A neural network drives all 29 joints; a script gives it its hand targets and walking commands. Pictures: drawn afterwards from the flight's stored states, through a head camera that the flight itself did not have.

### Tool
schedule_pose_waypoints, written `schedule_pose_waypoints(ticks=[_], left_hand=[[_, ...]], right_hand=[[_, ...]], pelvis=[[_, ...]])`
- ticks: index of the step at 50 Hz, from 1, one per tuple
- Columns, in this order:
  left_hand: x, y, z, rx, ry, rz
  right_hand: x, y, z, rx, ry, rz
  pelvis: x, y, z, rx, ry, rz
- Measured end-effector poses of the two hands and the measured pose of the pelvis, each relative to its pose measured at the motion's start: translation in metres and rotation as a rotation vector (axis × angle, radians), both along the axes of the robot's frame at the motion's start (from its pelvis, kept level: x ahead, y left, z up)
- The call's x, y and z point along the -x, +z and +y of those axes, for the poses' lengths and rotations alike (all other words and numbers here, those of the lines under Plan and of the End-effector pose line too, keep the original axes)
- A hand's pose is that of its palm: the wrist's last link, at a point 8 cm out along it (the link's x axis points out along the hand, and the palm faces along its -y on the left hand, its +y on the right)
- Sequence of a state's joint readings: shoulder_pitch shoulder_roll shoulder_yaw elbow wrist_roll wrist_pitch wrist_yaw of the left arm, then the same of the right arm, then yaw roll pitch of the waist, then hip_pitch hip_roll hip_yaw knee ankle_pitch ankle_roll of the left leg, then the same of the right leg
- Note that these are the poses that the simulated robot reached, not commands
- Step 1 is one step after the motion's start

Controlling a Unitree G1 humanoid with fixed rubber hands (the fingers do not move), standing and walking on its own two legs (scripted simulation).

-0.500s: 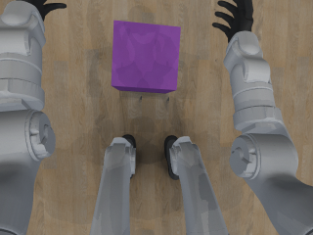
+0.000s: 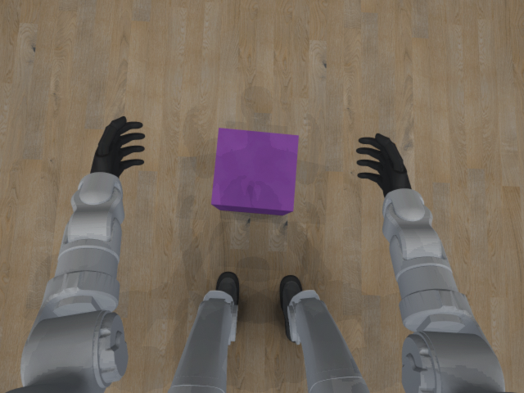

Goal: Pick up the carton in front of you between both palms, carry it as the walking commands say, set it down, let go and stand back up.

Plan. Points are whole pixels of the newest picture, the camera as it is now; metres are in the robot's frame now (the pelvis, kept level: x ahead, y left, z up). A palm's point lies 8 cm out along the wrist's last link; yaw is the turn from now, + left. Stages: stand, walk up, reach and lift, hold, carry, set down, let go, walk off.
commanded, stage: let go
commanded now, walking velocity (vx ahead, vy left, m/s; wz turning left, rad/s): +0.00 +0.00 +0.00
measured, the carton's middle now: (254, 177) +0.48 +0.00 -0.58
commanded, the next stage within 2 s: stand in 1.02 s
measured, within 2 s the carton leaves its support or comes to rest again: neither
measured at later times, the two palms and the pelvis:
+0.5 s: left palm (69, 289) +0.26 +0.22 -0.01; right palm (486, 303) +0.23 -0.24 +0.00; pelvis +0.06 -0.01 +0.07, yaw -1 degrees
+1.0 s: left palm (53, 334) +0.22 +0.22 +0.01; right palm (493, 322) +0.21 -0.24 +0.01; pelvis +0.05 -0.01 +0.07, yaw -1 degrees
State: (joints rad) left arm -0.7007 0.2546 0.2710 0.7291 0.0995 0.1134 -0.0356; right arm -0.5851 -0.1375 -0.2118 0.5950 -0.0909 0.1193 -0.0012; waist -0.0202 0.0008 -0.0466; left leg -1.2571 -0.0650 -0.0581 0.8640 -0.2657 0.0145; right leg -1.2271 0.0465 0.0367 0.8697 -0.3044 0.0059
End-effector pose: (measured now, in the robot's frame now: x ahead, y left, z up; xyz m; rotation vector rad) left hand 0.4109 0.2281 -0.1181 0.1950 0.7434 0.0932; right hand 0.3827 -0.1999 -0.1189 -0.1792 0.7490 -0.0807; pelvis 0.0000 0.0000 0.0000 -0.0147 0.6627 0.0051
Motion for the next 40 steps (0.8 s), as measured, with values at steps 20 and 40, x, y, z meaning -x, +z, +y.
schedule_pose_waypoints(ticks=[20, 40], left_hand=[[0.123, 0.085, -0.012, 0.030, -0.024, 0.031], [0.195, 0.124, -0.005, 0.033, -0.020, 0.061]], right_hand=[[0.129, 0.095, -0.042, -0.015, -0.039, 0.041], [0.167, 0.127, -0.040, -0.017, 0.003, 0.042]], pelvis=[[-0.047, 0.058, -0.012, -0.016, -0.017, -0.380], [-0.057, 0.073, -0.007, -0.015, -0.017, -0.724]])
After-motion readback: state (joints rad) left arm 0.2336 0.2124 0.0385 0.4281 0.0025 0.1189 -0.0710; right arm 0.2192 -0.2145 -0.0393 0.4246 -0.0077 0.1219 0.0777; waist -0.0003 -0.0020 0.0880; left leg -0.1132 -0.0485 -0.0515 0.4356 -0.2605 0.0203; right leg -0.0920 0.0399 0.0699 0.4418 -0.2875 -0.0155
